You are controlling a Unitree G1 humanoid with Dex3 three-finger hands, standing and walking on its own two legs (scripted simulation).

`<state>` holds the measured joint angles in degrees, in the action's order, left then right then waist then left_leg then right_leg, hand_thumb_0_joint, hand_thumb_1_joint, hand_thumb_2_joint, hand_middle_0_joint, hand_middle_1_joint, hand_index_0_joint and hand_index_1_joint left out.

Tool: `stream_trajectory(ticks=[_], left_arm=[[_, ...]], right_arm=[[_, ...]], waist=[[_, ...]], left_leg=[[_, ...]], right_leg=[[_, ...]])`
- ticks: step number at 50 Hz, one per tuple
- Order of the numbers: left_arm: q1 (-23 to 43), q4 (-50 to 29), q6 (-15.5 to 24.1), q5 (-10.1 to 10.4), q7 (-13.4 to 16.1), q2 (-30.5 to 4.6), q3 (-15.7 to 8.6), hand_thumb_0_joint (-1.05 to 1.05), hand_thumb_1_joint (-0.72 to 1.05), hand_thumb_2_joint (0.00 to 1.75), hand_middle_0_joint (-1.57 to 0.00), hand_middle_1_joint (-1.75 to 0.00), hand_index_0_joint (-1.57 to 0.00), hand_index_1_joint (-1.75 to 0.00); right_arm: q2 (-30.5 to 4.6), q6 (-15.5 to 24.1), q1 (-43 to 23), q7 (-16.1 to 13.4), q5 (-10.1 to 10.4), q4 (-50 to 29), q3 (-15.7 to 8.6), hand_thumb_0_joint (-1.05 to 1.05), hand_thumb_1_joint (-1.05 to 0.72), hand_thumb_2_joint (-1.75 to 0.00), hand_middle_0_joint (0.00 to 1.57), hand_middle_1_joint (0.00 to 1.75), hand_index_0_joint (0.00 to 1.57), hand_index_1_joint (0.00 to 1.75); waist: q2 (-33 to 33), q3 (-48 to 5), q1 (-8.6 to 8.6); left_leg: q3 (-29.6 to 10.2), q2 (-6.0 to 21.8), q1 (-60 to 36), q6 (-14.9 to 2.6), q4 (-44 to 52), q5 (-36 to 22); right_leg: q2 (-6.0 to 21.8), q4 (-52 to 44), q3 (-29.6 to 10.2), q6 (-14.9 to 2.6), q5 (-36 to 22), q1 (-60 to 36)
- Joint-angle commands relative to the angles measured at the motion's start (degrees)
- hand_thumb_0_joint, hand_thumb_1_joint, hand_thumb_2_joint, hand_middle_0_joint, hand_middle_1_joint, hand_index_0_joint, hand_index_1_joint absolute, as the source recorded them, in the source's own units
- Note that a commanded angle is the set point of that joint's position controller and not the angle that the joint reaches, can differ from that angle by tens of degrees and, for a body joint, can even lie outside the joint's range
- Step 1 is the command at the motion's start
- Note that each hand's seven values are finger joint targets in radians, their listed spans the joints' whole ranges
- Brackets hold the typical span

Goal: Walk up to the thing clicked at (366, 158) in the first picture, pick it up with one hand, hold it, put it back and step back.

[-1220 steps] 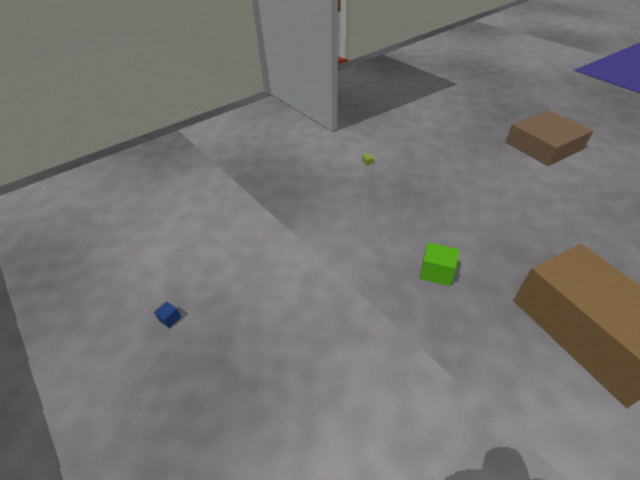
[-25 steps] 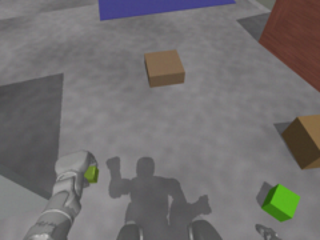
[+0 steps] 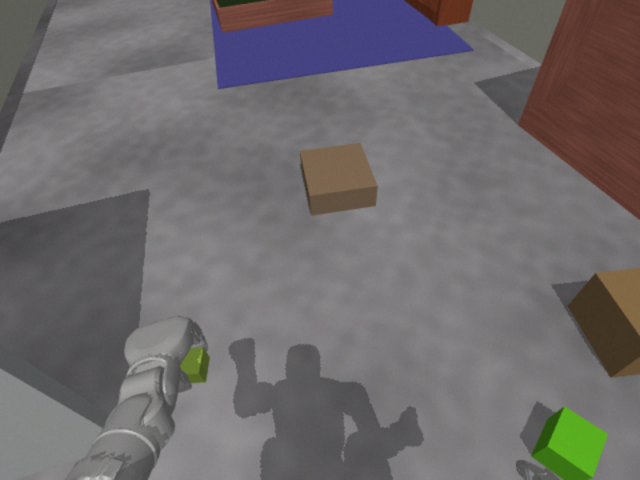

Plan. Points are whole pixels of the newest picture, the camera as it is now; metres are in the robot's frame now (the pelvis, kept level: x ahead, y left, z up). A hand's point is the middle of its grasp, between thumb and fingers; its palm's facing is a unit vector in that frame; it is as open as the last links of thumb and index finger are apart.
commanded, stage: hold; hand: left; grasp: from above
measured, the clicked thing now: (186, 366) +0.34 +0.22 -0.10
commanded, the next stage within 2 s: crouch in 1.86 s
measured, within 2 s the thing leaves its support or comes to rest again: neither
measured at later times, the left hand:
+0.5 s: hand (170, 355) +0.32 +0.22 -0.02, palm faces -0.42 -0.11 -0.90, open 6.5 cm
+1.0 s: hand (167, 363) +0.30 +0.21 +0.00, palm faces -0.41 -0.11 -0.90, open 6.5 cm
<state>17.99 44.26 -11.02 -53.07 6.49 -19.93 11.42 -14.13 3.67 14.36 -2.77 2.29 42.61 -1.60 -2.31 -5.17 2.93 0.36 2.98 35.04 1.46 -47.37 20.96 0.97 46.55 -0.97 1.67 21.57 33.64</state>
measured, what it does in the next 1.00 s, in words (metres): stands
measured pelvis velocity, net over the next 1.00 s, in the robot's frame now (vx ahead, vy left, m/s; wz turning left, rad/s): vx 0.00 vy -0.01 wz -0.01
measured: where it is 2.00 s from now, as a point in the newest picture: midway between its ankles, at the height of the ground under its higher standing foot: outside the picture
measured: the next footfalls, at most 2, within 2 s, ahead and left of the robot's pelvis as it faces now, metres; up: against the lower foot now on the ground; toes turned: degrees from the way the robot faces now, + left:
none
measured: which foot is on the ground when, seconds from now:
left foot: down 0.00-1.00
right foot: down 0.00-1.00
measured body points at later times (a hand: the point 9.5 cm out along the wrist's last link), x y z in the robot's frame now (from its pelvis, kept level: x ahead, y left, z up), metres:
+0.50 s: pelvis +0.01 +0.00 +0.02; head +0.02 -0.02 +0.47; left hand +0.34 +0.22 +0.03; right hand +0.14 -0.26 -0.10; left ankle +0.03 +0.13 -0.70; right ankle +0.02 -0.14 -0.70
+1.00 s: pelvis +0.00 -0.01 +0.03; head +0.00 -0.03 +0.47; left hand +0.32 +0.21 +0.05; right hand +0.15 -0.26 -0.09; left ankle +0.03 +0.13 -0.70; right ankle +0.02 -0.14 -0.70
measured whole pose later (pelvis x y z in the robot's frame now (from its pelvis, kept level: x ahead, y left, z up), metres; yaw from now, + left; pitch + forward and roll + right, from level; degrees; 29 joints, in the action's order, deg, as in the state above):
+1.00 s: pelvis +0.00 -0.01 +0.03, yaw -1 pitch +2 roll +0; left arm 13.4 32.1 -10.7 -54.8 -3.4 -20.6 12.7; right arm -14.7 -0.4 11.8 -2.1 3.4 38.4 -0.8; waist -3.1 -2.5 0.0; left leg 1.7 2.6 20.5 1.6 -34.0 15.4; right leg 1.3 35.4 -1.9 1.4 16.9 20.6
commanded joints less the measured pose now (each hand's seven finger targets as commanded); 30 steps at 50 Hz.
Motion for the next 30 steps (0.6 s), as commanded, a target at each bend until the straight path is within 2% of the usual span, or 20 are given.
stream_trajectory(ticks=[1,2,8,13,17,18,19,20,21,26,28,30], left_arm=[[19.02,-10.91,0.78,-1.23,1.18,-11.43,-3.70,0.00,0.81,0.16,-1.18,-0.16,-1.20,-0.15],[18.94,-10.54,0.67,-1.70,0.98,-11.63,-3.81,0.00,0.79,0.17,-1.18,-0.16,-1.19,-0.15],[18.41,-11.04,1.17,-1.49,-0.83,-11.38,-3.72,0.00,0.79,0.16,-1.16,-0.16,-1.18,-0.15],[17.28,-12.43,1.65,-1.44,-2.60,-11.16,-3.44,0.00,0.81,0.15,-1.18,-0.16,-1.20,-0.14],[17.03,-15.10,2.09,-1.65,-3.98,-12.37,-4.16,0.00,0.83,0.13,-1.19,-0.14,-1.21,-0.13],[17.03,-15.23,2.17,-1.73,-4.16,-12.42,-4.21,0.00,0.83,0.15,-1.20,-0.14,-1.21,-0.13],[17.10,-15.48,2.21,-2.06,-4.13,-11.94,-4.00,0.00,0.82,0.12,-1.18,-0.14,-1.20,-0.13],[17.75,-16.07,2.33,-2.19,-4.16,-12.24,-4.02,0.00,0.83,0.12,-1.19,-0.15,-1.21,-0.13],[17.39,-16.12,2.39,-2.26,-4.20,-12.13,-3.98,0.00,0.85,0.12,-1.19,-0.15,-1.22,-0.13],[17.30,-17.87,2.71,-2.86,-4.95,-12.81,-4.58,0.00,0.82,0.13,-1.18,-0.15,-1.20,-0.13],[16.76,-17.97,2.53,-2.76,-5.04,-12.32,-4.61,0.00,0.82,0.14,-1.19,-0.14,-1.20,-0.12],[16.49,-18.28,2.02,-2.70,-5.25,-11.29,-3.86,0.00,0.81,0.14,-1.17,-0.16,-1.19,-0.14]], right_arm=[[-8.04,2.34,-1.37,-0.05,0.11,-6.26,-2.81,0.00,-0.89,-0.90,0.20,0.30,0.20,0.30],[-7.93,2.30,-1.45,0.00,0.03,-6.08,-2.87,0.00,-0.89,-0.90,0.20,0.30,0.20,0.30],[-8.01,1.98,-2.19,0.28,0.11,-6.74,-2.87,0.00,-0.89,-0.90,0.20,0.30,0.20,0.30],[-7.96,1.46,-2.98,0.54,0.23,-8.05,-2.78,0.00,-0.89,-0.90,0.20,0.30,0.20,0.30],[-8.14,0.95,-3.05,0.55,0.31,-8.71,-2.91,0.00,-0.88,-0.90,0.20,0.30,0.20,0.30],[-8.01,0.80,-3.43,0.53,0.35,-8.74,-2.80,0.00,-0.89,-0.90,0.20,0.30,0.20,0.30],[-8.00,0.71,-3.23,0.58,0.26,-8.88,-2.80,0.00,-0.89,-0.90,0.20,0.30,0.20,0.30],[-7.91,0.53,-3.52,0.59,0.36,-9.14,-2.69,0.00,-0.88,-0.90,0.20,0.30,0.20,0.30],[-7.89,0.39,-3.71,0.60,0.37,-9.31,-2.60,0.00,-0.88,-0.89,0.20,0.30,0.20,0.30],[-7.99,-0.26,-4.51,0.69,0.53,-9.98,-2.71,0.00,-0.88,-0.90,0.20,0.30,0.20,0.30],[-7.80,-0.45,-4.80,0.85,0.58,-10.22,-2.63,0.00,-0.88,-0.90,0.20,0.30,0.20,0.30],[-7.90,-0.68,-4.86,0.97,0.62,-10.53,-2.57,0.00,-0.88,-0.90,0.20,0.30,0.20,0.30]], waist=[[0.41,-14.25,-0.05],[-0.42,-14.13,-0.32],[0.64,-13.81,-0.87],[1.30,-12.52,-1.33],[2.00,-14.07,-1.55],[1.77,-13.47,-1.94],[1.74,-13.42,-1.45],[1.90,-13.05,-1.91],[1.80,-12.26,-1.59],[0.97,-12.48,-2.22],[0.76,-12.11,-2.59],[0.68,-11.63,-2.22]], left_leg=[[0.50,-3.16,-12.45,-1.18,8.96,-11.50],[0.58,-3.22,-12.61,-1.11,9.10,-12.04],[0.70,-3.27,-14.99,-1.16,10.54,-14.65],[1.00,-3.43,-15.55,-1.25,11.72,-14.64],[1.49,-3.57,-17.52,-1.58,11.77,-17.79],[1.49,-3.49,-17.66,-1.49,12.06,-17.77],[1.58,-3.54,-17.88,-1.55,12.08,-17.99],[1.53,-3.56,-17.77,-1.58,12.55,-17.25],[1.47,-3.58,-17.77,-1.62,12.71,-16.56],[1.67,-3.48,-19.13,-1.59,13.95,-16.86],[1.69,-3.41,-19.45,-1.47,14.54,-16.69],[1.76,-3.28,-19.93,-1.39,15.04,-16.44]], right_leg=[[-2.93,-9.19,0.75,-1.58,-11.49,-7.59],[-2.87,-9.38,0.58,-1.64,-11.93,-8.05],[-2.92,-10.84,0.43,-1.52,-14.27,-10.35],[-2.87,-12.10,0.45,-1.45,-14.13,-11.80],[-2.77,-12.39,0.25,-1.20,-17.75,-13.52],[-2.80,-12.55,0.43,-1.16,-17.50,-13.60],[-2.82,-12.67,0.21,-1.22,-17.97,-13.34],[-2.76,-13.09,0.31,-1.24,-17.12,-13.52],[-2.75,-13.41,0.20,-1.21,-16.44,-13.21],[-2.75,-13.98,0.30,-1.36,-16.27,-13.92],[-2.79,-14.19,0.44,-1.51,-15.70,-14.52],[-2.85,-14.60,0.31,-1.61,-15.45,-14.18]])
